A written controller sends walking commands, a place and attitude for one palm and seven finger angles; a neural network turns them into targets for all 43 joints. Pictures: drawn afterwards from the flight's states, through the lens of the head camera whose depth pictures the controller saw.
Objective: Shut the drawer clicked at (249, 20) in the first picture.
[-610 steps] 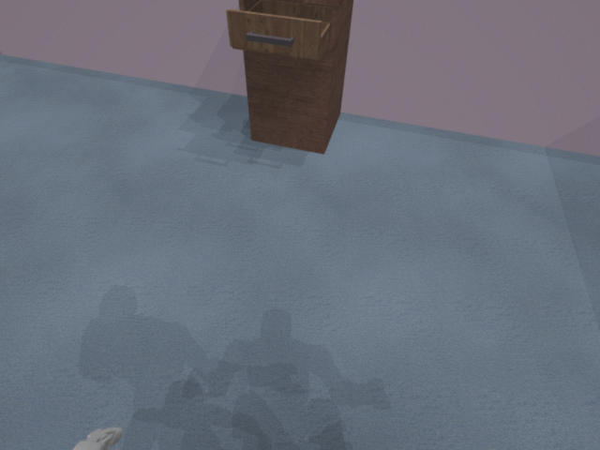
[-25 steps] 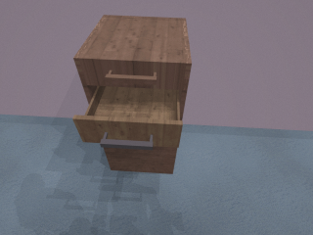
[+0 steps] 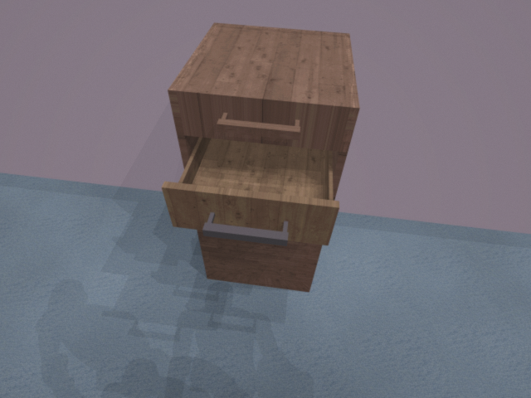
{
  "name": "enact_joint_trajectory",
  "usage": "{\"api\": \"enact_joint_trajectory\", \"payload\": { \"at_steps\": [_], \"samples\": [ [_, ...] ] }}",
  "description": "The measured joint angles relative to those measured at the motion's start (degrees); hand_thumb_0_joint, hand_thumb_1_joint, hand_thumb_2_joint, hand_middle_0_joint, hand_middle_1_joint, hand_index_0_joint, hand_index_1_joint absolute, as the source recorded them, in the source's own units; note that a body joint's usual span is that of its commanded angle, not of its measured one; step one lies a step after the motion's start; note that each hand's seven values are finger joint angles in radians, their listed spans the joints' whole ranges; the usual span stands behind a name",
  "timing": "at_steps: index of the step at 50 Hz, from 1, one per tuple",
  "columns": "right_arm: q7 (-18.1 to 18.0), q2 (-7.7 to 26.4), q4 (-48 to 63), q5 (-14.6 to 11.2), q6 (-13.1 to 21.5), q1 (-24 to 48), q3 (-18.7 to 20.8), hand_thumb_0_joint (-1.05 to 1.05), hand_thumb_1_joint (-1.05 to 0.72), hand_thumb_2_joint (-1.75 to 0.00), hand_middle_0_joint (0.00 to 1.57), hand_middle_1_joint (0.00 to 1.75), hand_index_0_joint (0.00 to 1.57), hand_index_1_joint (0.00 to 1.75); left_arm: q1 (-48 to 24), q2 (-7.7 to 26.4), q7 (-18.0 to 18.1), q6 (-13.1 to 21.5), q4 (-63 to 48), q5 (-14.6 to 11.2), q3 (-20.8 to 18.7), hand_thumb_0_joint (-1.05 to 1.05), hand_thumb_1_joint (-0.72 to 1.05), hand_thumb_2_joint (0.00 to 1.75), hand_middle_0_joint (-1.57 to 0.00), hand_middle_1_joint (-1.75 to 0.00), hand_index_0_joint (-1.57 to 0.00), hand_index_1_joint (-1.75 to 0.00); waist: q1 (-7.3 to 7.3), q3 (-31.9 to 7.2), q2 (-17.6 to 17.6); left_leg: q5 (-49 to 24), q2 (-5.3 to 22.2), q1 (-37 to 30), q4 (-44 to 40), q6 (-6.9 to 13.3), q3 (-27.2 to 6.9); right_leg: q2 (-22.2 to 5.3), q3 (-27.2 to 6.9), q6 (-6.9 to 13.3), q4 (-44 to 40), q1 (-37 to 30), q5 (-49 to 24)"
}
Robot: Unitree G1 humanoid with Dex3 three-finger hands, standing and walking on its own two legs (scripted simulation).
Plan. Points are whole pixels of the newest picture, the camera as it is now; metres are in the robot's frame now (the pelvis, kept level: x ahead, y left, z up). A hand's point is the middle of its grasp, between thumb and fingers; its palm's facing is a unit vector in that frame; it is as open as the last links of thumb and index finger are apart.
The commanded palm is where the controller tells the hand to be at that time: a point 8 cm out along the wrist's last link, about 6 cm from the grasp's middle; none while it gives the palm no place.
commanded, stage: come to a stop and stand still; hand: left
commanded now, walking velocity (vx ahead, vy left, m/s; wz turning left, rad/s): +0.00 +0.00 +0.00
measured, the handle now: (247, 227) +0.49 +0.08 -0.10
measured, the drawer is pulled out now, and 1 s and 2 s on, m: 0.19 0.19 0.19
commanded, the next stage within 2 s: look again from close up in 0.08 s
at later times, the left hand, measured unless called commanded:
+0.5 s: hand out of the picture -0.03 +0.13 -0.18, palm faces +0.04 -0.99 -0.14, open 7.4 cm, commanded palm none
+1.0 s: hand out of the picture +0.03 +0.11 -0.18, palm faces -0.01 -0.99 -0.14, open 7.4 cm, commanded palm none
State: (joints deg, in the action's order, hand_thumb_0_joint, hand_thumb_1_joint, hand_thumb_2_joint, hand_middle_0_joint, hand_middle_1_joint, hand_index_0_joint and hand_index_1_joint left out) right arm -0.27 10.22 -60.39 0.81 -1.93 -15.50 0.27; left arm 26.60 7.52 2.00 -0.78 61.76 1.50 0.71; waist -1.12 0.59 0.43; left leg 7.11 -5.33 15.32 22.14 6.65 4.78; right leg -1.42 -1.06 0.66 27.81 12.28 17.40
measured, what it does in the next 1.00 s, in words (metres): shifts its weight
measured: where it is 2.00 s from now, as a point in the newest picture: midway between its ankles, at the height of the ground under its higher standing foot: outside the picture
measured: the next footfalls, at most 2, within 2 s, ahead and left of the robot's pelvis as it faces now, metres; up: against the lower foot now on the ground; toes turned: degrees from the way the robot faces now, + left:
none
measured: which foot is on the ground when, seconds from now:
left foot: down 0.00-1.00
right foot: down 0.00-1.00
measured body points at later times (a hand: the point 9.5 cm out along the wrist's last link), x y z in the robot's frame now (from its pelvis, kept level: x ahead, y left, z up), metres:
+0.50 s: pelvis +0.01 -0.02 +0.00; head +0.00 -0.01 +0.45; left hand -0.03 +0.18 -0.16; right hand +0.00 -0.24 -0.16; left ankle +0.07 +0.03 -0.74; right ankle +0.01 -0.15 -0.74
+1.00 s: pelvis +0.06 -0.04 +0.00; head +0.07 -0.03 +0.45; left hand +0.04 +0.17 -0.16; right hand +0.04 -0.25 -0.16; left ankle +0.07 +0.03 -0.74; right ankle +0.02 -0.15 -0.74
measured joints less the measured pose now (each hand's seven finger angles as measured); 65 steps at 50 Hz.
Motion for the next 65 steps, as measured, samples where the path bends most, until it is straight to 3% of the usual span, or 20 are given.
{"api": "enact_joint_trajectory", "payload": {
  "at_steps": [16, 31, 41, 49, 54, 58, 65],
  "samples": [
    [-0.4, -1.1, -2.5, -0.3, 0.9, -0.5, -0.1, 0.01, -0.91, -0.90, 0.20, 0.30, 0.20, 0.30, -0.7, -1.9, 0.3, 1.6, 1.6, -0.1, 0.7, 0.00, 0.90, 0.90, -0.20, -0.30, -0.20, -0.30, 0.36, -1.2, -0.5, -0.9, 0.4, -0.2, -0.6, -0.8, 0.0, 1.0, -1.0, -1.2, -1.3, -0.4, -3.0],
    [-0.4, -2.9, -3.8, 0.0, 1.2, -3.5, -0.3, 0.00, -0.90, -0.90, 0.20, 0.30, 0.20, 0.30, -4.4, -1.2, 0.3, 1.9, 0.0, -0.4, 0.4, 0.00, 0.90, 0.90, -0.20, -0.30, -0.20, -0.30, 1.62, -1.5, -0.9, 0.1, 1.3, 0.8, 0.4, -1.4, -0.2, 1.8, -1.0, -0.8, -1.6, 0.0, -3.1],
    [-0.7, -3.4, -4.3, -0.1, 2.2, -2.8, -0.8, 0.00, -0.90, -0.90, 0.20, 0.30, 0.20, 0.30, -5.3, -1.3, 0.3, 2.3, 0.5, -0.8, 0.7, 0.00, 0.90, 0.90, -0.20, -0.30, -0.20, -0.30, 1.58, -0.8, -1.0, 1.9, 1.8, -0.4, 0.8, -1.5, 0.0, 2.3, -1.4, -0.8, -2.7, -1.7, -2.3],
    [-1.4, -3.1, -3.8, 0.2, 2.6, -1.9, 0.0, 0.00, -0.91, -0.90, 0.20, 0.30, 0.20, 0.30, -5.7, -0.8, -0.6, 1.1, 0.6, -0.1, 0.1, 0.00, 0.90, 0.90, -0.20, -0.30, -0.20, -0.30, 1.43, -1.2, -2.3, 4.7, 1.7, -1.0, 2.4, -1.8, 1.1, 1.8, -1.2, 0.4, 1.5, -0.6, 1.1],
    [-2.0, -2.3, -2.6, 0.5, 2.6, -0.6, 0.6, 0.00, -0.90, -0.90, 0.20, 0.30, 0.20, 0.30, -6.4, -0.3, -1.1, 0.3, -0.2, 0.1, -0.7, 0.00, 0.90, 0.90, -0.20, -0.30, -0.20, -0.30, 1.27, -0.1, -2.2, 6.9, 3.0, -0.9, 4.7, -2.9, 2.6, 1.3, 1.3, 0.9, 4.3, 1.5, 2.0],
    [-2.2, -1.2, -3.0, 0.2, 2.4, -0.6, 0.6, 0.00, -0.90, -0.90, 0.20, 0.30, 0.20, 0.30, -6.8, -0.4, -0.7, 1.2, -0.3, -0.1, -0.7, 0.00, 0.91, 0.90, -0.20, -0.30, -0.20, -0.30, 1.48, -0.4, 0.1, 8.7, 5.3, -1.0, 6.6, -4.9, 1.2, 3.5, 2.8, 2.4, 1.4, -1.0, 2.0],
    [-2.4, -1.5, -3.3, -0.6, 1.6, 0.8, -0.3, 0.01, -0.92, -0.90, 0.20, 0.30, 0.20, 0.30, -7.3, -0.2, 1.0, 2.7, 0.3, -1.0, 0.3, 0.01, 0.92, 0.90, -0.20, -0.30, -0.20, -0.30, 1.11, -0.2, -0.5, 9.1, 6.8, -3.8, 5.0, -6.8, 0.2, 5.2, 3.6, 3.6, -2.3, -4.8, 1.1]
  ]
}}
